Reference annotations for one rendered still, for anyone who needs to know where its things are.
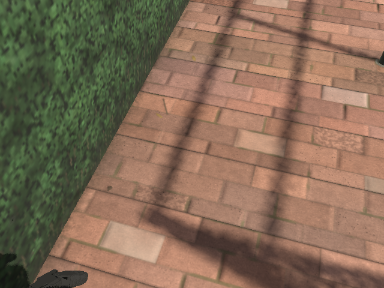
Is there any robot left hand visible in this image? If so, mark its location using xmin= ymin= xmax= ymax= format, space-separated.
xmin=28 ymin=269 xmax=88 ymax=288

